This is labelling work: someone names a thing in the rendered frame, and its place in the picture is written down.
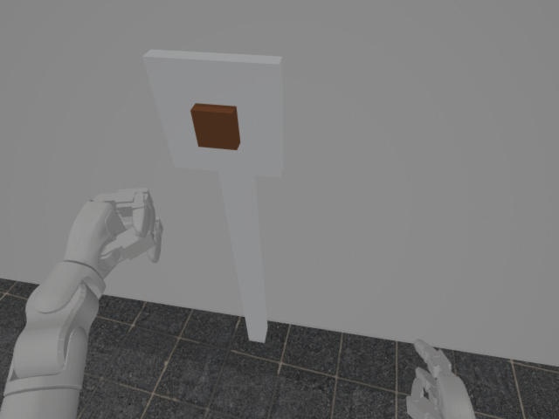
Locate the left robot forearm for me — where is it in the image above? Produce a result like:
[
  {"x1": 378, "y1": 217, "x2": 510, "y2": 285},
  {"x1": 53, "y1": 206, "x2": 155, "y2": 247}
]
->
[{"x1": 0, "y1": 261, "x2": 106, "y2": 419}]

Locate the button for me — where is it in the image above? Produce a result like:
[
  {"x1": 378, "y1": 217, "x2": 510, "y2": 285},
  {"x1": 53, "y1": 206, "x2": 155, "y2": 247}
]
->
[{"x1": 190, "y1": 103, "x2": 240, "y2": 150}]

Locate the panel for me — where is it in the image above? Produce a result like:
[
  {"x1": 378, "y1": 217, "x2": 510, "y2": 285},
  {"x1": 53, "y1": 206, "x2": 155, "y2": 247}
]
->
[{"x1": 142, "y1": 50, "x2": 283, "y2": 343}]

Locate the right robot hand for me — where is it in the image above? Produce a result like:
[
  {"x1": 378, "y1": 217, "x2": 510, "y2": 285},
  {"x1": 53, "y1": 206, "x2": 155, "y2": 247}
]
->
[{"x1": 406, "y1": 339, "x2": 476, "y2": 419}]

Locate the left robot hand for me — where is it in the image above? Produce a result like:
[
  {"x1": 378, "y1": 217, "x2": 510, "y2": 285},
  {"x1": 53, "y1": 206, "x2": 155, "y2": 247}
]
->
[{"x1": 63, "y1": 188, "x2": 163, "y2": 279}]

